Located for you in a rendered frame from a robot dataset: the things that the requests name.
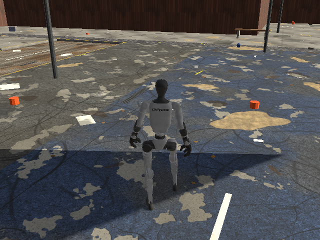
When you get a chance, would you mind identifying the right robot hand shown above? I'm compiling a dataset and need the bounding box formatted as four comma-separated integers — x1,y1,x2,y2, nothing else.
180,144,192,157

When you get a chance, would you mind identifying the robot left thigh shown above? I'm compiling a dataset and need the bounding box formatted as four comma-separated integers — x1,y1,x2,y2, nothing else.
142,140,154,179

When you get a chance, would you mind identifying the robot left upper arm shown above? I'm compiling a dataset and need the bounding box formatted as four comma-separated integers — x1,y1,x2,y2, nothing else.
136,100,151,128

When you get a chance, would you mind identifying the right robot shin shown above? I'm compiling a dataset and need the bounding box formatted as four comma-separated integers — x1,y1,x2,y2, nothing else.
170,154,178,185

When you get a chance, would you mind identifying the robot right upper arm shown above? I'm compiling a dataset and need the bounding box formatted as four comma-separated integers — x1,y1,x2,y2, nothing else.
171,101,184,130

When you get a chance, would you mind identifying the robot left forearm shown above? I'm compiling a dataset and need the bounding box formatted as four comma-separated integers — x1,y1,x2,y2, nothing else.
131,120,141,139

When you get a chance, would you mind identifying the left robot hand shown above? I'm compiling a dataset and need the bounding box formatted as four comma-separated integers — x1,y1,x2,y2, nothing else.
129,137,141,148

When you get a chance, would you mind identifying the robot right forearm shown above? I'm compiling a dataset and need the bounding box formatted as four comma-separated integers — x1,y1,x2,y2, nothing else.
179,122,190,146

